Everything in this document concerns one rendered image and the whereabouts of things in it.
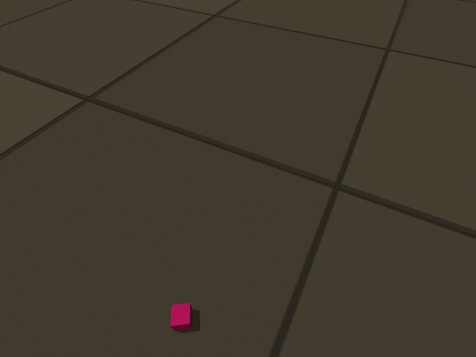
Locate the small box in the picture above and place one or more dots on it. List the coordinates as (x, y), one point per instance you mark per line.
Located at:
(181, 316)

